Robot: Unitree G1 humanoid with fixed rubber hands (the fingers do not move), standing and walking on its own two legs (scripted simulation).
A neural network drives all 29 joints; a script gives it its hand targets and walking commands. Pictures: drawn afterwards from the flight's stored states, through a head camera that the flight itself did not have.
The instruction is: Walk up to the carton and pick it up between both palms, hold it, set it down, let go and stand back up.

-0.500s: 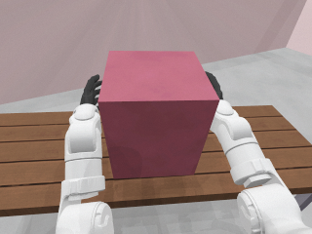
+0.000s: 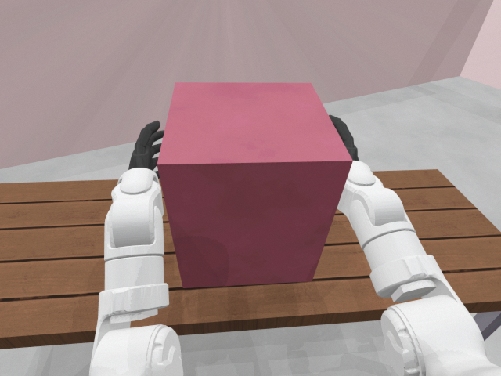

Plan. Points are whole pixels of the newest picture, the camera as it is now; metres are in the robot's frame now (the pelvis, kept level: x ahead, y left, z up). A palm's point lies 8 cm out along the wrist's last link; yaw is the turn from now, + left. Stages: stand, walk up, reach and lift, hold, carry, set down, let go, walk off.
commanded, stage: hold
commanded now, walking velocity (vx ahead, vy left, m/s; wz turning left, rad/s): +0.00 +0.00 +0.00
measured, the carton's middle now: (246, 186) +0.37 +0.00 +0.18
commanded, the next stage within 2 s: none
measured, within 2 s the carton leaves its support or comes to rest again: neither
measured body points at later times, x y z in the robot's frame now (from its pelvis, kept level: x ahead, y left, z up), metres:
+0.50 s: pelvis +0.00 +0.00 +0.00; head -0.06 +0.03 +0.44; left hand +0.37 +0.16 +0.21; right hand +0.38 -0.15 +0.22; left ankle +0.04 +0.12 -0.75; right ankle -0.02 -0.11 -0.75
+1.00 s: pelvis +0.00 +0.00 +0.00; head -0.06 +0.02 +0.45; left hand +0.38 +0.15 +0.21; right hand +0.38 -0.15 +0.22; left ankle +0.04 +0.12 -0.75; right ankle -0.02 -0.11 -0.75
